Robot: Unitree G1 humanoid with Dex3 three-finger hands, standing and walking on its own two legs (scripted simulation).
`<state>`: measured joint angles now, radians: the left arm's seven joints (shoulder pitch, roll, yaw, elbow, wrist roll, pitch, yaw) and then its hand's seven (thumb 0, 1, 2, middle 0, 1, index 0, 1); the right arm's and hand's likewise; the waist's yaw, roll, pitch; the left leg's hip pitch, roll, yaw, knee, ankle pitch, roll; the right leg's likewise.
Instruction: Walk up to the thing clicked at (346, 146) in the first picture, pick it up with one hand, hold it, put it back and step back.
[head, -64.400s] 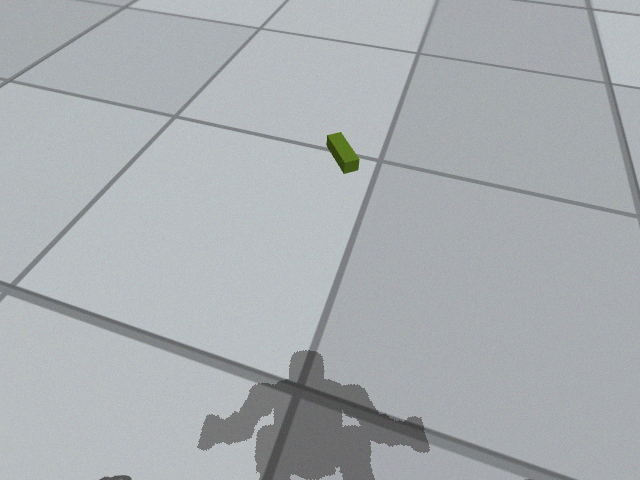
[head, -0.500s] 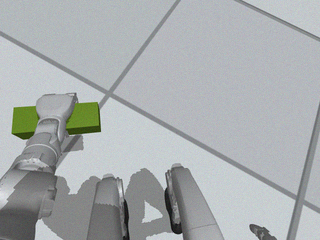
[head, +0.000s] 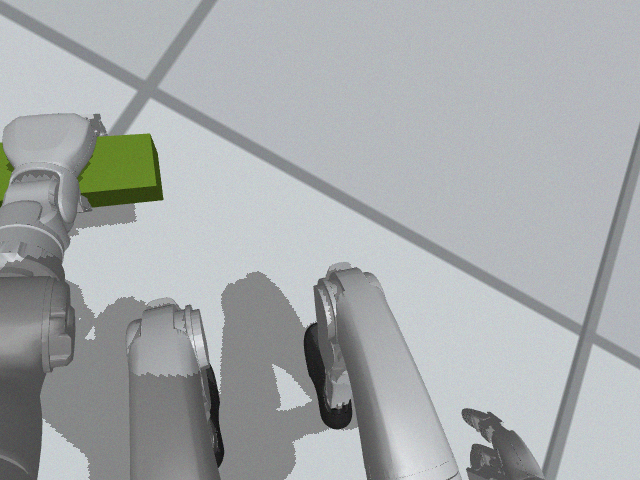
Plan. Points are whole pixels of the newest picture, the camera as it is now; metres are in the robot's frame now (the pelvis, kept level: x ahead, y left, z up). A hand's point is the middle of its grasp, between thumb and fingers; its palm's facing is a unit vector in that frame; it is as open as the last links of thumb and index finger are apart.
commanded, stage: crouch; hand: left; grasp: from above
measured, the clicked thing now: (70, 175) +0.50 +0.24 -0.20
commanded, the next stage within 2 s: lower in 0.96 s
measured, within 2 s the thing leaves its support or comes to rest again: neither
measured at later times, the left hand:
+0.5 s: hand (87, 175) +0.51 +0.23 -0.25, palm faces -0.48 -0.03 -0.88, open 10.2 cm
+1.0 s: hand (92, 167) +0.54 +0.23 -0.28, palm faces -0.48 -0.02 -0.88, open 10.2 cm
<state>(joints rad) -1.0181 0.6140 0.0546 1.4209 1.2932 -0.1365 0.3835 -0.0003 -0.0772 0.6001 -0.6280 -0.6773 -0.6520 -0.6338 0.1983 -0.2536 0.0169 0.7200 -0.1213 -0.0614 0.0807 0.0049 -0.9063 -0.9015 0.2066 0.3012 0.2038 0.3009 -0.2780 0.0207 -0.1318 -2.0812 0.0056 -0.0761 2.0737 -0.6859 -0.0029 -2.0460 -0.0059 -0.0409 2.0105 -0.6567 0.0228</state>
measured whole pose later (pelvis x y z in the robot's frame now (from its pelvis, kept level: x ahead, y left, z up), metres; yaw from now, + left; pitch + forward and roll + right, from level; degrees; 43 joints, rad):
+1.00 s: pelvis -0.01 +0.00 -0.10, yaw -5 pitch +36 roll -9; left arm -1.19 0.87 0.06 1.52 1.28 -0.13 0.29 0.00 -0.02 0.48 -0.67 -0.61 -0.69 -0.56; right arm 0.21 -0.28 0.18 0.66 -0.14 -0.03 0.14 0.00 -0.91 -0.90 0.21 0.30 0.20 0.30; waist -0.38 -0.02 0.05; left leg -2.33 0.01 -0.15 2.41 -0.71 0.00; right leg -2.27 0.02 -0.09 2.29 -0.65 0.04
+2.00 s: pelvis -0.01 +0.01 -0.12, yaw -9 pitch +32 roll -13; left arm -1.23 1.01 0.04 1.64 1.29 -0.14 0.42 0.00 0.02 0.45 -0.64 -0.60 -0.67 -0.56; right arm 0.17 -0.32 0.31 0.61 -0.18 -0.12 0.15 0.00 -0.90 -0.90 0.21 0.30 0.20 0.30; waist -0.45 -0.11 0.16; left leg -2.36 0.01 -0.21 2.50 -0.72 0.00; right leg -2.28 0.04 -0.15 2.32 -0.64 0.05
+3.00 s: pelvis -0.01 +0.01 -0.12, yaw -10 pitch +31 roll -15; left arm -1.27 1.08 0.00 1.69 1.27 -0.16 0.44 0.00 -0.30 0.77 -0.24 -0.91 -0.26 -0.87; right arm 0.14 -0.35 0.37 0.60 -0.19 -0.14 0.15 0.00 -0.89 -0.90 0.21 0.30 0.20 0.30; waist -0.47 -0.12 0.18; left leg -2.36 0.02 -0.24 2.51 -0.72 0.01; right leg -2.27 0.05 -0.16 2.31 -0.61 0.06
